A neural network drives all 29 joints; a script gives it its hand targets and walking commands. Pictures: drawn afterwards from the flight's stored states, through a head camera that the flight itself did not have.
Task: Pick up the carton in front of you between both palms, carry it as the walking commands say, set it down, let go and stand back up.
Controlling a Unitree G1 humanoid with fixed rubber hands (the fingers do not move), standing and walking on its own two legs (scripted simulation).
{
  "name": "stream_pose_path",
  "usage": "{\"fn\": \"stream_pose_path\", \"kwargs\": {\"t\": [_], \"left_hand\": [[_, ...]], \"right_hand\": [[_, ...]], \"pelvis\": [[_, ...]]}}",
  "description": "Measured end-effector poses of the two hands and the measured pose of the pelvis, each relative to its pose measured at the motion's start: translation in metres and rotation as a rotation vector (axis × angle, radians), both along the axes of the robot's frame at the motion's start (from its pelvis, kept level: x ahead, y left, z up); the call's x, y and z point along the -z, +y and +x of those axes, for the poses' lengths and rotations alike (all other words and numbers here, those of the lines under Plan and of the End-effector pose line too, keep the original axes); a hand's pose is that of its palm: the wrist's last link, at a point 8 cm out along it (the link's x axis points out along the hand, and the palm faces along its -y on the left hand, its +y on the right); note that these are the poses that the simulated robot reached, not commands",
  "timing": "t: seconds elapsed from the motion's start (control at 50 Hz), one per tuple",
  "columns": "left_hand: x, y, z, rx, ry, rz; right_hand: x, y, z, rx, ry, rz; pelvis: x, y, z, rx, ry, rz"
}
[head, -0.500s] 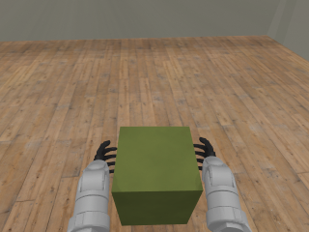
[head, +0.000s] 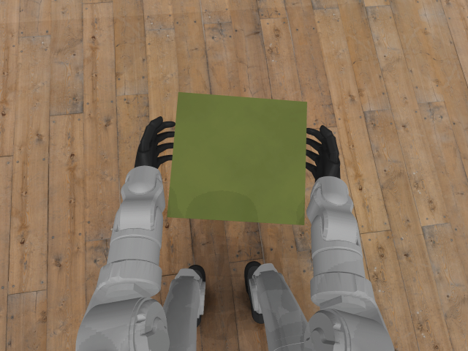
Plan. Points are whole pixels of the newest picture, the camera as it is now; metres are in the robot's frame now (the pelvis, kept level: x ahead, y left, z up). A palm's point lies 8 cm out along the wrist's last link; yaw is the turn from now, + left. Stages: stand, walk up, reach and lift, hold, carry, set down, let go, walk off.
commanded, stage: set down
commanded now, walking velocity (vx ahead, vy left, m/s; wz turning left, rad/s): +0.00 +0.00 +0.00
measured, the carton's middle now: (235, 170) +0.43 -0.03 -0.18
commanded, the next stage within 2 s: none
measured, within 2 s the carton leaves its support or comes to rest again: rests again in 1.32 s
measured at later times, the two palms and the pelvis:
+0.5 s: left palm (174, 153) +0.48 +0.10 -0.22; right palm (309, 168) +0.43 -0.19 -0.21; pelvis +0.00 +0.01 -0.12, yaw +0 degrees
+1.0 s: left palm (191, 151) +0.53 +0.08 -0.37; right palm (299, 172) +0.46 -0.21 -0.36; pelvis -0.04 +0.01 -0.24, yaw -1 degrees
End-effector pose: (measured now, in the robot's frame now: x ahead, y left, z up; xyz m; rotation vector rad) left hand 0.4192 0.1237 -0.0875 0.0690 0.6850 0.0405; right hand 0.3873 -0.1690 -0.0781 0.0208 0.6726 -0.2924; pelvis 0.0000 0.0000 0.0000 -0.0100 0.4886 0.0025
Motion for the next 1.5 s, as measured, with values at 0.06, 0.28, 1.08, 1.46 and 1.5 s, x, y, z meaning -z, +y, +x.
{"fn": "stream_pose_path", "kwargs": {"t": [0.06, 0.28, 1.08, 1.46, 1.5], "left_hand": [[0.013, -0.003, 0.013, -0.006, -0.02, -0.022], [0.059, -0.011, 0.042, 0.011, 0.016, -0.028], [0.309, -0.051, 0.121, 0.176, 0.053, 0.036], [0.382, -0.058, 0.145, 0.221, 0.079, 0.058], [0.382, -0.057, 0.145, 0.222, 0.08, 0.058]], "right_hand": [[0.013, -0.003, 0.01, 0.017, -0.023, 0.009], [0.059, -0.01, 0.032, 0.053, 0.008, 0.028], [0.309, -0.045, 0.076, 0.115, 0.048, 0.014], [0.382, -0.053, 0.091, 0.124, 0.056, 0.047], [0.382, -0.053, 0.09, 0.119, 0.056, 0.049]], "pelvis": [[0.017, 0.002, 0.003, 0.002, 0.073, -0.001], [0.062, 0.007, 0.011, 0.0, 0.22, -0.01], [0.251, 0.008, -0.036, 0.001, 0.293, -0.028], [0.294, 0.008, -0.024, 0.011, 0.221, -0.022], [0.297, 0.008, -0.025, 0.013, 0.214, -0.024]]}}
